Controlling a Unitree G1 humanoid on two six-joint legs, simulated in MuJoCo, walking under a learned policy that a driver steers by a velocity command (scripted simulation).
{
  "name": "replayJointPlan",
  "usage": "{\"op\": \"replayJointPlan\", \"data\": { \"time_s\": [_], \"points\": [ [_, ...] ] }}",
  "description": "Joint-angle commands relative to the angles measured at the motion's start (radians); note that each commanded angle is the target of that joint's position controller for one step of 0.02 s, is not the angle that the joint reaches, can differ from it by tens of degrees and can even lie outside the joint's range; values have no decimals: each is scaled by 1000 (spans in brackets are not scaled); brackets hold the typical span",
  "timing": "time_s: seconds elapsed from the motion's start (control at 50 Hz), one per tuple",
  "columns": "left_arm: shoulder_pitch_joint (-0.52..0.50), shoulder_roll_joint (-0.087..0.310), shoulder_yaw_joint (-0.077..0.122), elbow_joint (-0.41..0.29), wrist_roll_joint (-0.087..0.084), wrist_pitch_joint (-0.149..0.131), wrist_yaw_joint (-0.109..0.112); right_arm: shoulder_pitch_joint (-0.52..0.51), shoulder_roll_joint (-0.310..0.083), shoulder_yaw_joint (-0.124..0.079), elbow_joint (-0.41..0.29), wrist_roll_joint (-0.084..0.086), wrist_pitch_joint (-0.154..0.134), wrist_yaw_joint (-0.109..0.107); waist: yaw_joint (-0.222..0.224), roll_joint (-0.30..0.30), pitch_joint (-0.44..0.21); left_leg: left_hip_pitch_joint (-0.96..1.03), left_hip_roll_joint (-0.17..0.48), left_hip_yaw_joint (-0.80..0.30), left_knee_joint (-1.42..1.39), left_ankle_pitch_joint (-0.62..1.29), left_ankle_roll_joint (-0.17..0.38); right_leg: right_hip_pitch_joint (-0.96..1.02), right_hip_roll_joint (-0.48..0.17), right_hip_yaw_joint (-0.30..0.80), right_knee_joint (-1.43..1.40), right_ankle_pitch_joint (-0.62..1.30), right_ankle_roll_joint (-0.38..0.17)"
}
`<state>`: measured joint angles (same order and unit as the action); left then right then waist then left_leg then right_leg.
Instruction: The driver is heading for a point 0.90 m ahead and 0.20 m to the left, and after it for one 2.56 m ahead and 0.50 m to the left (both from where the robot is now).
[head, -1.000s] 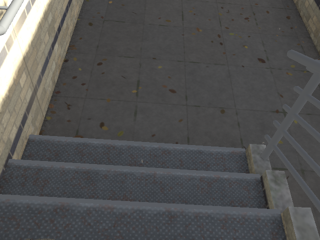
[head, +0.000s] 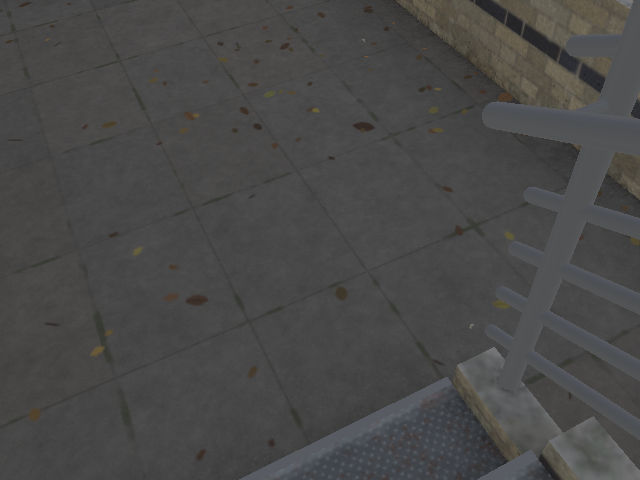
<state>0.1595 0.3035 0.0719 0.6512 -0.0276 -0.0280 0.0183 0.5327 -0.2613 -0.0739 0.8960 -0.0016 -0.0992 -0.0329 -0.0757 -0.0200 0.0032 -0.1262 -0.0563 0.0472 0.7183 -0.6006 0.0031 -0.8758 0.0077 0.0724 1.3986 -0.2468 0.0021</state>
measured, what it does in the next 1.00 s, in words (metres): goes down, turning left: right foot 0.16 m lower, then left foot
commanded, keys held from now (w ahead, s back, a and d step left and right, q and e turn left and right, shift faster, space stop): e+shift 0.02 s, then shift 0.14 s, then q+shift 0.34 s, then w+q+shift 0.42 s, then w+e+shift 0.08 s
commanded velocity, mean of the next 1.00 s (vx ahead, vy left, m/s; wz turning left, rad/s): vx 0.38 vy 0.00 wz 0.34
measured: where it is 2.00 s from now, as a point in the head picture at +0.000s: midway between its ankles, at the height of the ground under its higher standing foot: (155, 379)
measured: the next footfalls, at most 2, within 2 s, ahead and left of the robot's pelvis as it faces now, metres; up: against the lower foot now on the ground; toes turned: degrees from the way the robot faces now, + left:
right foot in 0.16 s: +0.29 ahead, -0.07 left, -0.16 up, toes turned -4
left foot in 0.80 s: +0.27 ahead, +0.24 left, -0.16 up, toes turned +22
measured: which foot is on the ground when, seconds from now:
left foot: down 0.00-0.14, up 0.16-0.78, down 0.80-1.00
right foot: up 0.00-0.14, down 0.16-0.82, up 0.84-1.00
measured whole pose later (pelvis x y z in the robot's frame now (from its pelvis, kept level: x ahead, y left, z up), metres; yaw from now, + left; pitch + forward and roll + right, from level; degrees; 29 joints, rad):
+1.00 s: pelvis +0.37 +0.18 -0.20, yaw +28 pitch +5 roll +0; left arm 0.04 0.27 0.04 0.63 0.00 -0.13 -0.03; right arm 0.49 -0.24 -0.04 0.76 0.02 -0.04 -0.01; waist -0.04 -0.02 -0.02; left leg -0.42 -0.10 -0.06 1.10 -0.75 0.07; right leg -0.77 -0.05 0.07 1.07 0.02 -0.04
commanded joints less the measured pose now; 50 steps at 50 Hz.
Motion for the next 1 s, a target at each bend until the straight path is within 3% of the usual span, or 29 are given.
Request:
{"op": "replayJointPlan", "data": {
  "time_s": [0.02,0.04,0.06,0.08,0.12,0.14,0.16,0.18,0.2,0.24,0.26,0.28,0.32,0.38,0.44,0.5,0.56,0.6,0.64,0.76,0.8,0.82,0.84,0.86,0.88,0.9,0.94,0.96,1.0],
  "points": [
    [177,16,9,4,38,-23,-68,-327,-131,-15,-184,22,-41,-45,186,-19,47,-462,282,-169,-74,805,80,347,-58,16,-276,682,-4],
    [103,44,6,-7,38,-31,-95,-280,-83,4,-172,51,-47,-70,135,-69,75,-372,216,-86,-20,612,33,323,-40,7,-563,852,-6],
    [7,-47,-20,-23,24,-27,-109,-192,-84,8,-143,50,-25,-68,88,-108,76,-382,148,3,36,499,22,472,23,-78,-816,918,-7],
    [-33,-81,-33,-43,18,-14,-114,-116,-120,3,-101,34,2,-55,51,-24,15,-288,130,-17,129,560,32,573,62,-93,-876,872,-5],
    [229,13,9,21,11,9,-101,-123,-111,14,-64,18,35,-29,183,91,-88,-226,156,-44,456,808,47,818,42,-87,-918,802,-45],
    [390,57,24,77,23,11,-84,-165,-118,15,-61,34,36,-12,287,13,-86,-313,113,2,769,538,18,999,-10,-34,-1081,892,-106],
    [498,120,27,119,46,14,-59,-178,-88,16,-64,7,32,-7,337,-217,-38,-508,-18,68,1204,-162,-32,1156,-80,12,-1080,1109,-174],
    [389,110,-14,73,92,-1,-41,81,-5,42,-67,22,18,10,155,-246,-195,-735,-16,-220,1351,-320,-31,1374,-304,279,-668,1688,-291],
    [332,94,-11,35,71,1,-50,81,-100,39,-113,32,9,29,178,-164,-349,-780,-1,-351,1218,-252,-55,1390,-412,417,-666,1665,-393],
    [140,46,-31,44,39,-1,-54,46,-109,21,-84,61,36,13,56,161,-282,-566,68,-415,916,0,-53,934,-405,394,-808,1045,-357],
    [37,56,-28,54,28,-6,-47,21,-43,25,-77,61,78,-7,-18,173,-181,-555,85,-356,819,147,-75,688,-439,415,-886,759,-368],
    [28,47,-25,73,35,-19,-31,-25,-63,15,-78,38,108,-24,-11,199,-91,-486,97,-349,709,260,-95,505,-411,402,-918,740,-319],
    [76,32,-38,124,64,-30,-9,-89,-52,7,-139,11,133,-32,-20,49,-110,-440,109,-314,602,292,-111,498,-334,291,-891,906,-273],
    [79,124,-18,91,68,-12,37,-207,-72,5,-229,21,135,-20,20,-9,-231,-525,71,-274,741,394,-112,642,-368,234,-843,1024,-301],
    [84,101,-19,73,30,20,48,-268,-100,-14,-270,16,175,-46,37,-24,-103,-607,25,-238,822,388,-108,577,-325,123,-907,649,-309],
    [45,36,-45,40,55,39,71,-326,-67,0,-314,3,208,-39,58,-97,-49,-663,22,-220,923,366,-126,589,-350,69,-892,568,-301],
    [140,43,-29,47,34,18,44,-316,-74,-9,-325,25,191,12,100,-94,-53,-746,100,-195,794,462,-87,687,-359,55,-901,-94,-224],
    [182,106,9,65,20,18,36,-394,-35,0,-376,36,176,25,131,-87,19,-754,131,-100,578,390,-59,647,-357,46,-940,-353,-188],
    [200,117,22,66,41,-12,30,-397,-67,-18,-378,32,155,26,151,-83,-2,-757,148,-90,626,423,-44,659,-418,79,-902,-391,-184],
    [86,164,44,37,32,-22,-5,-350,-77,-28,-416,40,145,33,108,-186,-31,-491,144,59,443,203,7,545,-442,-116,-774,-229,-80],
    [-123,150,39,-3,21,-15,-4,-3,-144,-69,-284,40,128,29,-129,-29,-59,-20,-1,242,195,256,69,312,-317,-319,-380,96,-8],
    [-249,92,22,-83,41,-29,-2,272,-233,-101,-163,32,106,41,-258,280,47,198,-16,6,103,360,173,-112,-186,-303,244,-201,14],
    [-226,33,-1,-184,61,-83,-4,140,-315,-88,-203,49,63,62,-126,629,49,169,89,-604,-128,501,316,-374,-47,-97,384,-426,-3],
    [-282,106,11,-197,46,-117,-6,137,-257,-56,-223,57,29,79,-130,444,37,164,180,-723,-203,566,342,-434,-52,-1,329,-401,-24],
    [-309,77,0,-219,13,-129,-10,107,-254,-52,-217,47,17,79,-79,284,9,168,252,-893,-237,349,382,-479,-23,30,260,-372,-25],
    [-309,45,-5,-189,3,-125,0,14,-225,-42,-241,46,14,77,-25,15,18,93,270,-912,-193,251,362,-440,-37,58,161,-308,-24],
    [-76,58,-6,-99,-3,-110,-33,-204,-185,-22,-294,17,13,68,139,31,-21,-111,296,-776,19,407,325,-239,-91,95,-74,-162,-52],
    [-94,118,11,-58,3,-112,-48,-272,-112,-1,-305,15,20,35,146,-17,28,-327,171,-481,84,273,244,-25,-107,61,-384,224,-68],
    [-74,13,-9,-32,55,-107,-88,-243,-98,11,-240,22,35,-31,134,-16,-34,-725,34,-212,68,68,185,593,11,-165,-639,796,-35]
  ]
}}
